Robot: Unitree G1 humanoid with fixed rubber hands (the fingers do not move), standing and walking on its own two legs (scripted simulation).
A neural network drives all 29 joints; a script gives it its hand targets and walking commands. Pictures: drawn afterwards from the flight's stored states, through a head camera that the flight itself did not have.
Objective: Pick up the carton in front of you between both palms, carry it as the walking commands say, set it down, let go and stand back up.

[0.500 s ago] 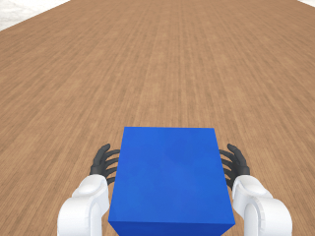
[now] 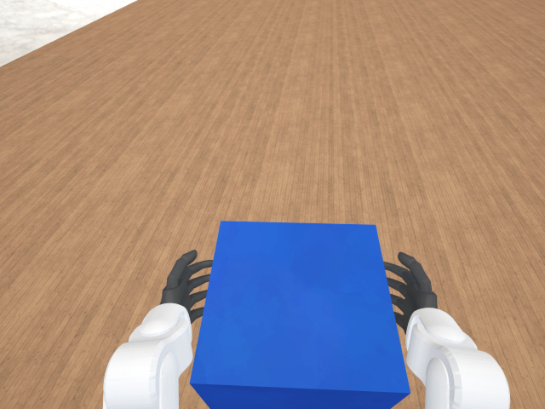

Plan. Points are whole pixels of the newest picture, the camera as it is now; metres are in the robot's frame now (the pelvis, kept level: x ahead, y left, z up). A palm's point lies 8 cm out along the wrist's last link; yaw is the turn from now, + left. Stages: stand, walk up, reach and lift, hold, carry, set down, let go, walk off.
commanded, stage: carry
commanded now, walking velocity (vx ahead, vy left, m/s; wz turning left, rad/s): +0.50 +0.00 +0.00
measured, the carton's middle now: (294, 331) +0.24 +0.00 +0.03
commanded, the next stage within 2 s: none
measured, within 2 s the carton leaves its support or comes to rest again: neither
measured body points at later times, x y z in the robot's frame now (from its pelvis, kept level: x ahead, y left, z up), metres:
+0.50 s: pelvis +0.34 +0.02 +0.00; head +0.32 +0.03 +0.45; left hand +0.58 +0.16 +0.09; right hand +0.57 -0.14 +0.09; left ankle +0.19 +0.12 -0.74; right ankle +0.48 -0.12 -0.72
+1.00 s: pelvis +0.68 -0.01 -0.01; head +0.66 -0.01 +0.44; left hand +0.92 +0.14 +0.09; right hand +0.91 -0.16 +0.09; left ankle +0.82 +0.13 -0.72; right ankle +0.53 -0.10 -0.74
